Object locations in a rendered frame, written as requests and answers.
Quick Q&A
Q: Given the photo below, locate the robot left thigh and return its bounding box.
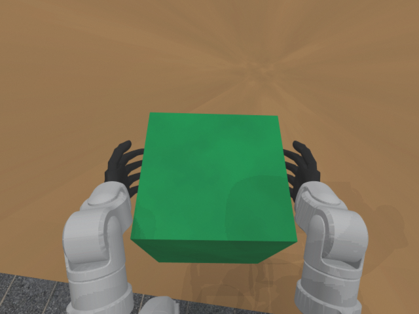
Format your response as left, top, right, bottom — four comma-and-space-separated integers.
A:
138, 296, 179, 314

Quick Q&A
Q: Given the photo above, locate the robot right forearm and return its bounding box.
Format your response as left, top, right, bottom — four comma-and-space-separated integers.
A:
294, 181, 369, 314

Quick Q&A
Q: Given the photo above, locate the robot right hand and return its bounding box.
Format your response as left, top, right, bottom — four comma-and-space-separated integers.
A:
283, 141, 320, 202

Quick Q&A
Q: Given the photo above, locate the carton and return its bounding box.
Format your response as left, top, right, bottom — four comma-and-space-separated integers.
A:
130, 113, 297, 264

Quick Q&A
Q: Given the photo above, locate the robot left hand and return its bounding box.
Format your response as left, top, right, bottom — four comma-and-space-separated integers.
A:
104, 140, 144, 198

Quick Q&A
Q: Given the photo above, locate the robot left forearm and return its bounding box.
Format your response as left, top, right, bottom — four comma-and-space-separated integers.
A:
62, 181, 134, 314

